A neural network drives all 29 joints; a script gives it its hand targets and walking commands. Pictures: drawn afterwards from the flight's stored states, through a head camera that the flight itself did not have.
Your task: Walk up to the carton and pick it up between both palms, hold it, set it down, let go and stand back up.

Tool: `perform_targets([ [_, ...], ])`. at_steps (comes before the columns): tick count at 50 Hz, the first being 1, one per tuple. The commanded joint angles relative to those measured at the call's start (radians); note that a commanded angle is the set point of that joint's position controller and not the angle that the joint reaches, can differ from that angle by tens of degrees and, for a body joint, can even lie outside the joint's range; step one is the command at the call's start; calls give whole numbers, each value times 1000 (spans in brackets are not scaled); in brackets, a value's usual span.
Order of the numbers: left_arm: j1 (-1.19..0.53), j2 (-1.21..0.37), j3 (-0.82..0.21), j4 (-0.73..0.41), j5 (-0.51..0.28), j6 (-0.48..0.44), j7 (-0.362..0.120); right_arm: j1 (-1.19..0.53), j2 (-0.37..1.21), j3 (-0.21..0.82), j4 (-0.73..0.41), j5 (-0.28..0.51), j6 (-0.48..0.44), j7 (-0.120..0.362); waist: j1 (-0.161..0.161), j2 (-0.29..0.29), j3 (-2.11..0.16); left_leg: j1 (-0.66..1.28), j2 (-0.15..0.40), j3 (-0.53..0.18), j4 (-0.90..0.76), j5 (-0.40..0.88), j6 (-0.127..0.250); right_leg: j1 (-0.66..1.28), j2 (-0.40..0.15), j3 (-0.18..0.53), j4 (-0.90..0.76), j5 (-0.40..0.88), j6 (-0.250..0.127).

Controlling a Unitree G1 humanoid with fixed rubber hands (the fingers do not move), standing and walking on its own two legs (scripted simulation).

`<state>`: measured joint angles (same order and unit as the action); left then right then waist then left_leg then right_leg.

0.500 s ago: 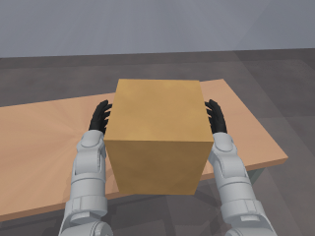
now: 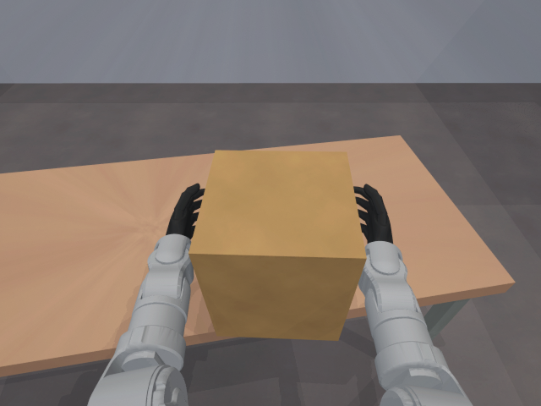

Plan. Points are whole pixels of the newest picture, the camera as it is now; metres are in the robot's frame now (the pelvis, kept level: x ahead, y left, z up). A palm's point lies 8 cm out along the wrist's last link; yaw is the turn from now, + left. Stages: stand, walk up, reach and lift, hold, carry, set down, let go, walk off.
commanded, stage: set down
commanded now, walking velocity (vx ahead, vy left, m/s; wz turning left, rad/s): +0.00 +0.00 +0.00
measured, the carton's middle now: (278, 248) +0.38 -0.02 +0.03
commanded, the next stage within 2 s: none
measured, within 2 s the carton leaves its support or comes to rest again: rests again in 1.02 s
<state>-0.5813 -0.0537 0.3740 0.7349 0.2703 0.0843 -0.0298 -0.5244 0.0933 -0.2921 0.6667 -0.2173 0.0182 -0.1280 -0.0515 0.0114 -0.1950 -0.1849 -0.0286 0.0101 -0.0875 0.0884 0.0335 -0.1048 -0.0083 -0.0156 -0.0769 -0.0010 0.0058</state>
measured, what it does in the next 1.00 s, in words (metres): stands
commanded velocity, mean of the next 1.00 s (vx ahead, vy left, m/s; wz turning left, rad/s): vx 0.00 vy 0.00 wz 0.00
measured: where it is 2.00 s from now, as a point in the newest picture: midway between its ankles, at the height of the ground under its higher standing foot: outside the picture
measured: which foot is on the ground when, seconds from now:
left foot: down 0.00-1.00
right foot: down 0.00-1.00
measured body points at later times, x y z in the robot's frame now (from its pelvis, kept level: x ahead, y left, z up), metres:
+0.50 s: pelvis +0.00 -0.01 +0.00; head +0.03 -0.01 +0.45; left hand +0.40 +0.14 +0.05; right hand +0.38 -0.16 +0.05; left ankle +0.01 +0.10 -0.75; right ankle -0.05 -0.12 -0.75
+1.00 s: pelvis +0.00 +0.01 +0.00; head +0.05 +0.01 +0.44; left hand +0.41 +0.15 +0.03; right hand +0.38 -0.16 +0.03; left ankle +0.01 +0.10 -0.75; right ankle -0.05 -0.12 -0.75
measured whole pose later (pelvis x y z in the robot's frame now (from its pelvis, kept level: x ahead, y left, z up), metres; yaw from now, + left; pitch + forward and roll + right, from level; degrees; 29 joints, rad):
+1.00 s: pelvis +0.00 +0.01 +0.00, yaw +0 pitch +18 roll +0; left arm -0.65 -0.05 0.45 0.97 0.34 -0.16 -0.01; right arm -0.54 0.13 -0.49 0.83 -0.37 -0.23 -0.10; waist -0.02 0.01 -0.24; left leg -0.34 -0.03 0.01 -0.08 0.11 0.04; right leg -0.26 -0.01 -0.02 -0.09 0.03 0.01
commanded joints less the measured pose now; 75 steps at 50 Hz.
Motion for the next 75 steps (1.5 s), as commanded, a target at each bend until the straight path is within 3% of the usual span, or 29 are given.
perform_targets([
  [1,-471,-453,-271,-65,-9,-85,-135,-434,438,278,-52,-6,-37,110,2,26,-347,291,7,-23,119,278,7,99,59,3,64,334,-13],
  [11,-526,-441,-246,3,7,-178,-135,-490,468,245,-33,-49,-125,104,26,-4,-430,229,-4,-12,99,278,21,165,41,12,99,410,-7],
  [22,-521,-400,-188,112,29,-228,-141,-461,454,163,35,-97,-160,82,20,-8,-383,156,-7,-10,90,229,28,148,28,18,95,367,1],
  [31,-570,-421,-198,137,41,-279,-117,-513,452,123,47,-137,-225,93,26,7,-480,200,4,-16,124,263,9,38,25,9,92,296,-14],
  [38,-513,-414,-164,188,75,-281,-98,-473,431,82,99,-154,-236,99,34,15,-442,236,10,-19,152,288,-6,-49,34,1,65,228,-23],
  [51,-518,-444,-162,174,89,-324,-84,-478,427,31,110,-190,-297,110,21,26,-495,264,9,-18,171,377,-18,-112,37,-5,50,243,-31],
  [65,-496,-411,-116,206,112,-360,-79,-452,441,37,154,-194,-337,103,48,-6,-516,169,-5,-9,149,377,-2,-34,26,16,94,355,-15],
  [75,-484,-403,-115,194,113,-364,-80,-436,423,-1,171,-213,-343,106,41,1,-504,177,0,-11,147,350,-10,-96,28,8,76,262,-21],
])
